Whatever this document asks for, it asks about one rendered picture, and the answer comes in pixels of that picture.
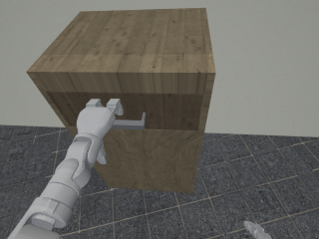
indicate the robot left forearm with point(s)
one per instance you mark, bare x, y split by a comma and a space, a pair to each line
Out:
53, 208

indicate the left robot upper arm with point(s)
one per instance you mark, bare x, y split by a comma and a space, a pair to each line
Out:
30, 231

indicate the robot left hand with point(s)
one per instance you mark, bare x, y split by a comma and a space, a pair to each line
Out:
98, 120

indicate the drawer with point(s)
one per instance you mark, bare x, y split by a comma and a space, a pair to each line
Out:
163, 111

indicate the cabinet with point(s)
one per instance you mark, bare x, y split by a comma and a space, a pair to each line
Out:
146, 51

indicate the handle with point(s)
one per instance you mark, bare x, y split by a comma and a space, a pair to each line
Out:
130, 124

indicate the robot right hand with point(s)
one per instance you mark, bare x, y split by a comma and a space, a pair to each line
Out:
256, 230

